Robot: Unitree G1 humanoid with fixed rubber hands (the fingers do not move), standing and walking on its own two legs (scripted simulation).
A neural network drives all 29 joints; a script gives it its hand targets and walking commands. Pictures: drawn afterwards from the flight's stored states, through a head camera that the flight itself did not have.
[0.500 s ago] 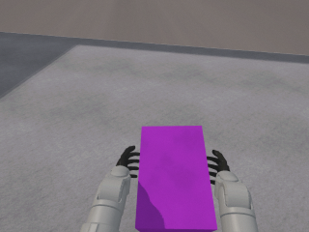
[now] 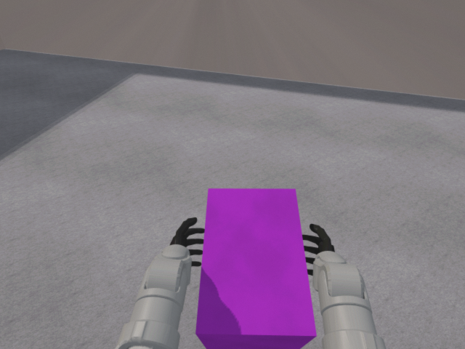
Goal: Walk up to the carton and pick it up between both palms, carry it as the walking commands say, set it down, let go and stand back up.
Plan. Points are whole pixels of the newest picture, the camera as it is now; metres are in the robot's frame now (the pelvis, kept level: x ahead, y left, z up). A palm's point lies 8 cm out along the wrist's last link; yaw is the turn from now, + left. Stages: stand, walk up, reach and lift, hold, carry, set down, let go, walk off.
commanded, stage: hold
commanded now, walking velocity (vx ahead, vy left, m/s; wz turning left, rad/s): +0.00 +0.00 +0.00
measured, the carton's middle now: (251, 274) +0.31 -0.05 -0.04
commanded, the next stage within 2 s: set down in 0.02 s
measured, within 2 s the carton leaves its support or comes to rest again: neither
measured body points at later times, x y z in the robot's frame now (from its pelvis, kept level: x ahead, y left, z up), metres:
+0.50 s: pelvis +0.02 +0.01 +0.00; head +0.00 +0.00 +0.45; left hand +0.34 +0.07 -0.01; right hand +0.28 -0.19 -0.03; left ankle +0.03 +0.09 -0.74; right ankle +0.02 -0.13 -0.74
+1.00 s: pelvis -0.04 -0.03 -0.05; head +0.09 -0.04 +0.38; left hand +0.34 +0.07 -0.11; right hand +0.29 -0.19 -0.12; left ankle +0.03 +0.09 -0.74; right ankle +0.02 -0.13 -0.74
